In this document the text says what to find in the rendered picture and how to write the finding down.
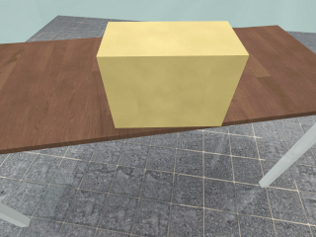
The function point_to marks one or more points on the table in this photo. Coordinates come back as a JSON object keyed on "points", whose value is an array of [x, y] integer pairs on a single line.
{"points": [[52, 95]]}

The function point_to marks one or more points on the carton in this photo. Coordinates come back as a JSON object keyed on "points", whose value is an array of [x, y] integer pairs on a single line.
{"points": [[170, 74]]}

